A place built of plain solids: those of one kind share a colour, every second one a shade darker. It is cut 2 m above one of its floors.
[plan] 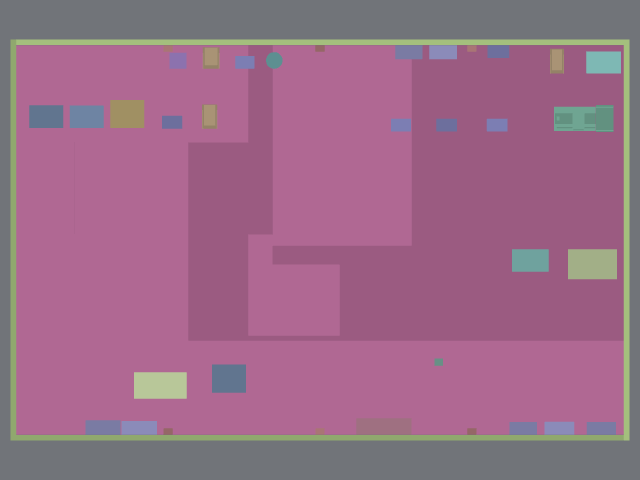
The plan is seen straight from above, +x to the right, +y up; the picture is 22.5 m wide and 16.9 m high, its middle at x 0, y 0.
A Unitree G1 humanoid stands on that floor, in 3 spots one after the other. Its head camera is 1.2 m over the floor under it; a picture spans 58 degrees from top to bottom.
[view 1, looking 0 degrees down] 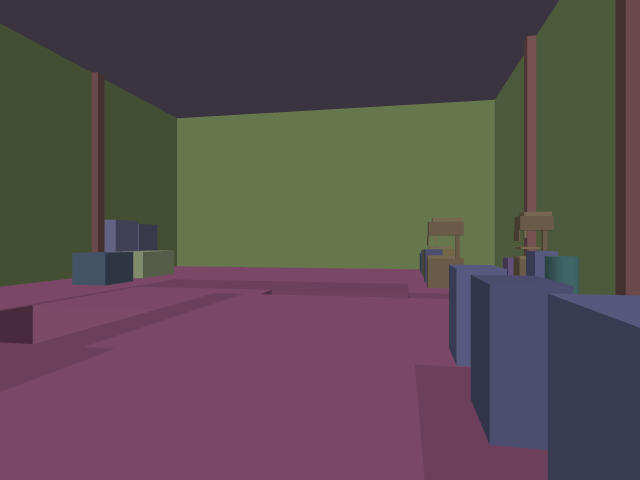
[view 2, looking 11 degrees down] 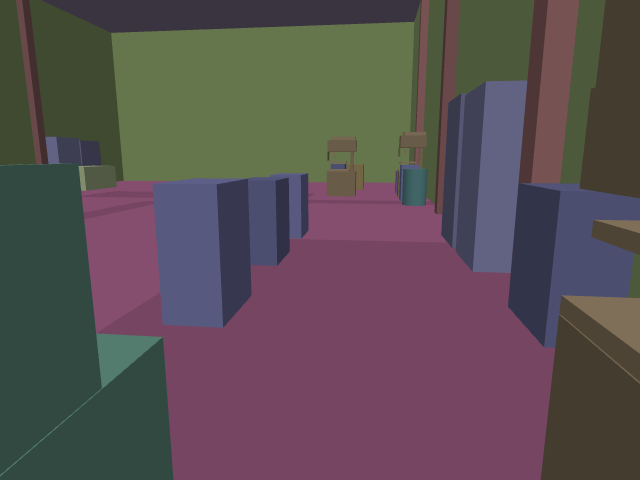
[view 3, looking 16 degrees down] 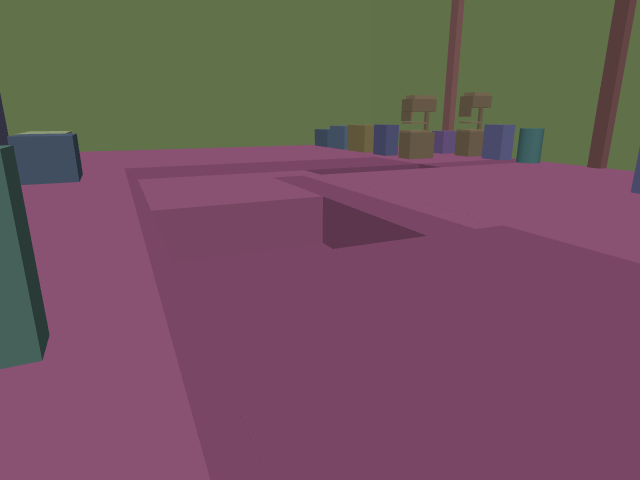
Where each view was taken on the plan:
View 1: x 7.50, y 3.33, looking -169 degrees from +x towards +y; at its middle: wall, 18.53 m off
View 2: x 9.39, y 5.31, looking -173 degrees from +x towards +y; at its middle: floor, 6.29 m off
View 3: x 6.69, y -3.71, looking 155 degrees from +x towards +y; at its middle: floor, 6.89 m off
